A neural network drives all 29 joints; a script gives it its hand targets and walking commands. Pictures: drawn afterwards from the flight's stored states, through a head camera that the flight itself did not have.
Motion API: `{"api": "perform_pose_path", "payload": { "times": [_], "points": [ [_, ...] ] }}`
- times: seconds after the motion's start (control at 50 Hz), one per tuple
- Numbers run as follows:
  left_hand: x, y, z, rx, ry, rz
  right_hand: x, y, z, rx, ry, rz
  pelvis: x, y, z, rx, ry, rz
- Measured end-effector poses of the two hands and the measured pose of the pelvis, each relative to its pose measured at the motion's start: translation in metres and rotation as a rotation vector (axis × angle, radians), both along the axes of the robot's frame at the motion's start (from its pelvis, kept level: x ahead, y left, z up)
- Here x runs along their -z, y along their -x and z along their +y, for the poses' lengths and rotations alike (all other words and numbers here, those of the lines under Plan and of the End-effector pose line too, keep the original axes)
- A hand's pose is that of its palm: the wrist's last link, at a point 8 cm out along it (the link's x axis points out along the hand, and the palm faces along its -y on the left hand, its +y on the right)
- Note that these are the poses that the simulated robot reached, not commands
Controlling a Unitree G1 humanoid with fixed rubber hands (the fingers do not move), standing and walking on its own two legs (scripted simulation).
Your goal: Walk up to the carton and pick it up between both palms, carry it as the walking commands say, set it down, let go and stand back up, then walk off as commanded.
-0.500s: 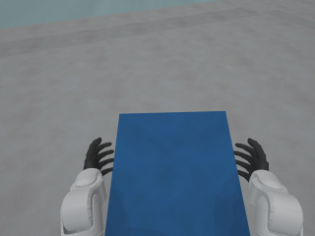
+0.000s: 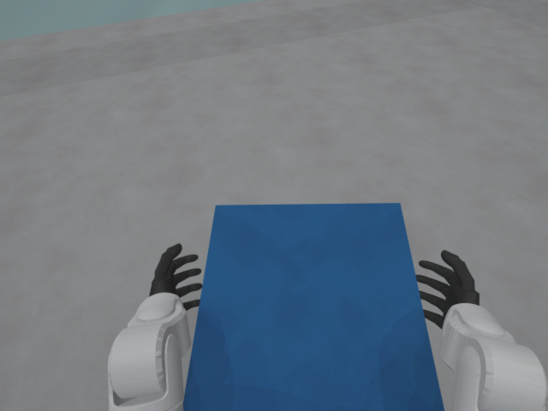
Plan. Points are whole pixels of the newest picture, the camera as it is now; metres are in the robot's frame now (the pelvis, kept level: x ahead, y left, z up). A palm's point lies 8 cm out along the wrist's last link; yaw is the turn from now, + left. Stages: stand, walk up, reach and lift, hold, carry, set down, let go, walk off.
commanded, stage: carry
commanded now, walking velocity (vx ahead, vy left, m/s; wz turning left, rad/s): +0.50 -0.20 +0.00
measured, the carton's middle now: (307, 312) +0.29 -0.01 +0.00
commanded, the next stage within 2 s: none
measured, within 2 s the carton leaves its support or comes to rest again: neither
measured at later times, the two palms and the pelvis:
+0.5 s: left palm (268, 146) +0.57 +0.05 +0.11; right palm (472, 153) +0.53 -0.30 +0.11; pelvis +0.30 -0.10 +0.01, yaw -3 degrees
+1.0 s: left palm (315, 79) +0.87 -0.05 +0.09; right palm (462, 71) +0.87 -0.41 +0.10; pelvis +0.63 -0.23 +0.00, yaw -2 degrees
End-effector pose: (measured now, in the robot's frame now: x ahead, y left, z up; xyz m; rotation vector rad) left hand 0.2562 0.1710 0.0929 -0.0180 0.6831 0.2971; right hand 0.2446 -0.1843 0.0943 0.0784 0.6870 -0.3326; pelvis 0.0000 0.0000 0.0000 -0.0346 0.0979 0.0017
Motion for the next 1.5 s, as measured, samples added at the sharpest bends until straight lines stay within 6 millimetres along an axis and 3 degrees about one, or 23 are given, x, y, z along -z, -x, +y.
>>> {"api": "perform_pose_path", "payload": {
  "times": [0.14,0.26,0.44,0.54,0.62,0.7,0.84,0.96,1.08,1.14,1.24,1.32,1.4,1.5],
  "points": [
    [-0.007,-0.061,-0.011,-0.062,0.026,-0.013,-0.008,-0.089,-0.012,-0.087,0.016,-0.013,-0.012,-0.077,-0.029,-0.009,-0.02,0.011],
    [-0.001,-0.142,-0.028,-0.045,0.06,-0.084,-0.014,-0.164,-0.029,-0.075,0.062,-0.08,0.004,-0.158,-0.044,0.025,-0.024,-0.022],
    [-0.01,-0.268,-0.095,0.085,0.039,-0.016,-0.016,-0.242,-0.093,0.061,0.045,-0.009,-0.015,-0.266,-0.079,0.058,-0.015,-0.003],
    [-0.013,-0.337,-0.134,0.071,0.014,-0.058,-0.019,-0.315,-0.132,0.054,0.043,-0.049,-0.009,-0.332,-0.12,0.052,-0.001,0.001],
    [-0.003,-0.39,-0.166,0.035,-0.005,-0.077,-0.005,-0.385,-0.165,0.015,0.021,-0.077,0.008,-0.388,-0.16,0.016,0.004,-0.011],
    [0.001,-0.424,-0.178,-0.019,-0.003,0.004,0.004,-0.44,-0.179,-0.038,-0.005,0.0,-0.004,-0.433,-0.184,-0.018,-0.017,0.004],
    [-0.009,-0.492,-0.19,-0.081,0.024,-0.033,-0.008,-0.535,-0.19,-0.117,0.012,-0.035,-0.012,-0.518,-0.213,-0.024,-0.034,0.012],
    [0.002,-0.581,-0.211,-0.048,0.054,-0.088,-0.01,-0.609,-0.212,-0.082,0.052,-0.087,0.006,-0.603,-0.228,0.022,-0.04,-0.026],
    [-0.001,-0.669,-0.256,0.06,0.055,-0.008,-0.009,-0.654,-0.256,0.034,0.047,-0.005,-0.01,-0.674,-0.247,0.046,-0.033,-0.02],
    [-0.008,-0.711,-0.278,0.087,0.041,-0.011,-0.016,-0.686,-0.277,0.064,0.048,-0.006,-0.016,-0.71,-0.263,0.047,-0.013,-0.012],
    [-0.012,-0.781,-0.315,0.065,0.016,-0.057,-0.02,-0.762,-0.314,0.049,0.048,-0.051,-0.01,-0.778,-0.303,0.043,-0.003,-0.006],
    [-0.002,-0.835,-0.347,0.024,-0.004,-0.083,-0.005,-0.834,-0.347,0.006,0.025,-0.085,0.01,-0.837,-0.344,0.007,-0.001,-0.02],
    [0.003,-0.871,-0.364,-0.011,0.003,0.006,0.005,-0.89,-0.36,-0.047,-0.01,-0.005,-0.002,-0.881,-0.368,-0.024,-0.018,-0.006],
    [-0.006,-0.914,-0.371,-0.078,0.002,0.012,-0.002,-0.955,-0.367,-0.119,-0.003,0.002,-0.015,-0.94,-0.391,-0.034,-0.037,0.002]
  ]
}}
